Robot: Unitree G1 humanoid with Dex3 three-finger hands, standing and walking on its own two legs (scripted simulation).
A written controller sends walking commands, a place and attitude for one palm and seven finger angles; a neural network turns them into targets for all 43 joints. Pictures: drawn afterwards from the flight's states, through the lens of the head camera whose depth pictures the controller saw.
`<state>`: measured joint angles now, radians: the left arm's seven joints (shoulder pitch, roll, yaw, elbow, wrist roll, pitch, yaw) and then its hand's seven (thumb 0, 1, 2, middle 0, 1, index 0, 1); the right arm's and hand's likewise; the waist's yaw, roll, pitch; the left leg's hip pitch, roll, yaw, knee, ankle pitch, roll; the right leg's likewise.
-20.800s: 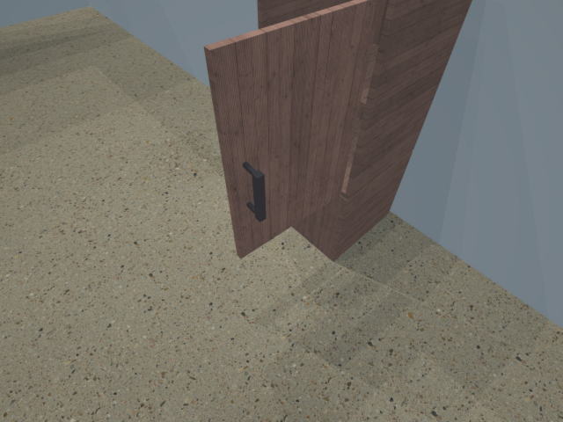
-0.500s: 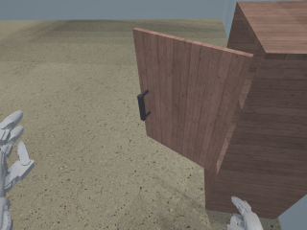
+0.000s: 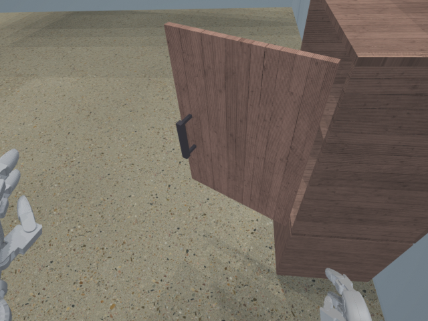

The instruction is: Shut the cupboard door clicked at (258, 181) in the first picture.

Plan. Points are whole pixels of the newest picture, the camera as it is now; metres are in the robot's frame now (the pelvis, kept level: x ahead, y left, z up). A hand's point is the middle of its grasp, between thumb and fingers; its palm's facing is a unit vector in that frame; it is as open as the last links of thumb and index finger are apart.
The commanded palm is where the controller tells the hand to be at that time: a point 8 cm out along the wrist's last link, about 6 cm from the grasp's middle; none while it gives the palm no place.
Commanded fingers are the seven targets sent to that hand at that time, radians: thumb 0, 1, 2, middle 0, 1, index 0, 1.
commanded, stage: step back with the hand held close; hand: left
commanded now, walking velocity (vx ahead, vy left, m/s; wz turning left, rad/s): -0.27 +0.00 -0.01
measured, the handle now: (187, 137) +0.65 +0.14 -0.08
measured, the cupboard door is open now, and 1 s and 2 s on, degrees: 62 62 62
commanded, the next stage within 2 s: stop stepping back and stand still in 1.78 s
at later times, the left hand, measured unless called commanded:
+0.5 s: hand (12, 261) +0.16 +0.28 +0.15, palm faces +0.43 -0.77 -0.47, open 7.4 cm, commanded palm +0.10 +0.31 +0.18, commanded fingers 0.00 0.90 0.90 -0.20 -0.30 -0.20 -0.30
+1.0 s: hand (6, 290) +0.13 +0.26 +0.15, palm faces +0.43 -0.76 -0.48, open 7.4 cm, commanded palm +0.05 +0.31 +0.18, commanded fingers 0.00 0.90 0.90 -0.20 -0.30 -0.20 -0.30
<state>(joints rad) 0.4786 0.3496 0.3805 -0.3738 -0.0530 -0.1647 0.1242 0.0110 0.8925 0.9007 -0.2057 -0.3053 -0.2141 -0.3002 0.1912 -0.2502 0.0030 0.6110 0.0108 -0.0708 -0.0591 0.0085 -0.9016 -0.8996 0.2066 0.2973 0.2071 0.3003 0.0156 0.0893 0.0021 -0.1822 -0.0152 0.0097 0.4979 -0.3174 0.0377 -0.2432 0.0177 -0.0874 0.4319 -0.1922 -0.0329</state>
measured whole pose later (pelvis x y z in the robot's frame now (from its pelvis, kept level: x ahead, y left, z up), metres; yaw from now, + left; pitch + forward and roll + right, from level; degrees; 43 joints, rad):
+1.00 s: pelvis -0.08 +0.00 -0.02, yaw +1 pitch +2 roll +0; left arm 0.50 0.40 0.45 -0.50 -0.01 -0.24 0.14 0.01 0.89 0.90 -0.21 -0.31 -0.22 -0.30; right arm 0.19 -0.23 -0.01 0.57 0.00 -0.05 -0.06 0.01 -0.90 -0.90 0.21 0.30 0.21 0.30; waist -0.02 -0.02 0.01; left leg -0.46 -0.04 0.03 0.74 -0.36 0.05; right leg -0.51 0.01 0.03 0.66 -0.19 0.01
